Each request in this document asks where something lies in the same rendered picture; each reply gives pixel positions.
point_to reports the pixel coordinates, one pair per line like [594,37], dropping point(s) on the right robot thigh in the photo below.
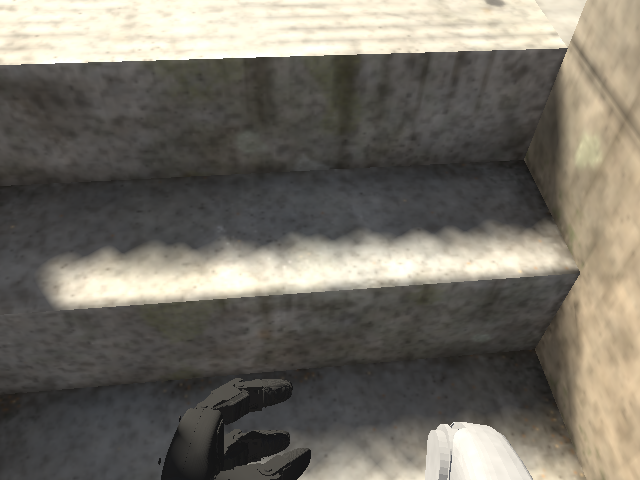
[470,451]

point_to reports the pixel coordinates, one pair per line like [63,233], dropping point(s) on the left robot hand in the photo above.
[200,451]

